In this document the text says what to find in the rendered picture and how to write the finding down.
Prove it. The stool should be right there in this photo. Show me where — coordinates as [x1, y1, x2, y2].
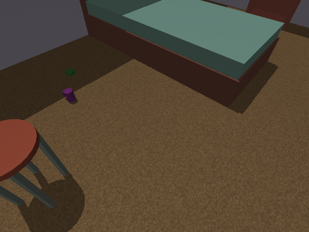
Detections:
[0, 119, 68, 208]

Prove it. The bookshelf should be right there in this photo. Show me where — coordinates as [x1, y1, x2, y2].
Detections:
[246, 0, 301, 30]

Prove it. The bed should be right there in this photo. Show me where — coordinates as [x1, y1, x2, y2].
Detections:
[80, 0, 284, 107]

